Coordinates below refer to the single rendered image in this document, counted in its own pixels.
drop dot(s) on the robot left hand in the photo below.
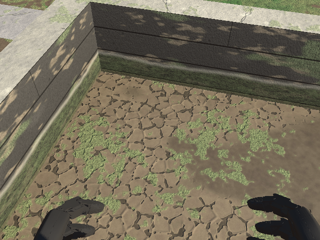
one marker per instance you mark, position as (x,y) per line
(57,225)

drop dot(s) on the robot right hand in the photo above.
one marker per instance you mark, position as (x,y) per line
(301,224)

